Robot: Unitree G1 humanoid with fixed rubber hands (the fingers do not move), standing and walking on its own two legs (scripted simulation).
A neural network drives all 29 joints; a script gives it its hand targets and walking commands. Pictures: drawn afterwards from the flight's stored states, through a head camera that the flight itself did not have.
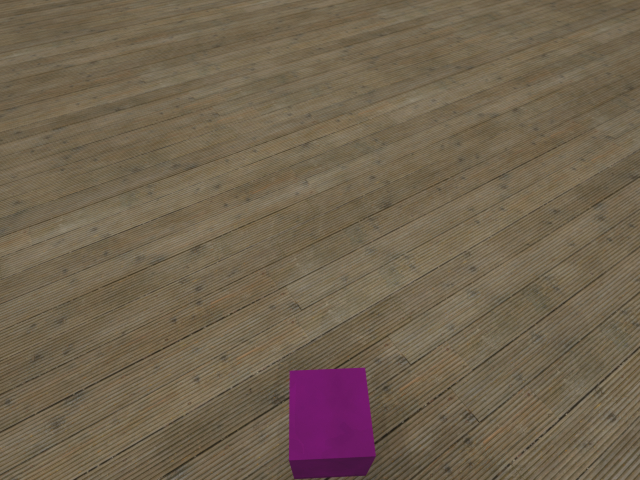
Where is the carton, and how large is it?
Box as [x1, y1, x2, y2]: [289, 368, 375, 478]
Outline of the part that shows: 364,368 290,371 289,461 294,478 365,475 375,456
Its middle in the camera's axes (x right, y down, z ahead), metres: +0.03 +0.49 +1.04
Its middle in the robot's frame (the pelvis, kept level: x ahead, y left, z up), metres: +0.37 -0.02 -0.65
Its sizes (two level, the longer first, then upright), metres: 0.210 0.200 0.250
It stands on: the floor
